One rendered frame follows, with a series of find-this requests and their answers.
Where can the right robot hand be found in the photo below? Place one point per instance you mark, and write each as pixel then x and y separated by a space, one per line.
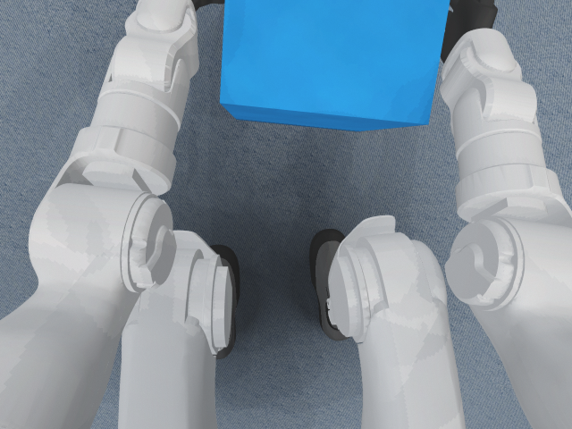
pixel 467 15

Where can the robot left upper arm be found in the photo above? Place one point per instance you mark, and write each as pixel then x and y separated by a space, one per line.
pixel 94 250

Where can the robot right foot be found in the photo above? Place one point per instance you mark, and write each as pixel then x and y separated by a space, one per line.
pixel 322 251

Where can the robot foot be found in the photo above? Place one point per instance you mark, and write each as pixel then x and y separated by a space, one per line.
pixel 322 251
pixel 229 259

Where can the left robot forearm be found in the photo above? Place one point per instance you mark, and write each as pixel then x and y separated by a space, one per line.
pixel 130 141

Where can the right robot forearm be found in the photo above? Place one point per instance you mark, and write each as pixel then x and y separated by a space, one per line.
pixel 498 142

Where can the robot right upper arm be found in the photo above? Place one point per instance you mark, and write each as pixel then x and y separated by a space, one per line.
pixel 516 276

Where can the carton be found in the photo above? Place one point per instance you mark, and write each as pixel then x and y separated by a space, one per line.
pixel 334 64

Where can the robot left foot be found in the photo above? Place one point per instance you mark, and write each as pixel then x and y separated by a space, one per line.
pixel 229 259

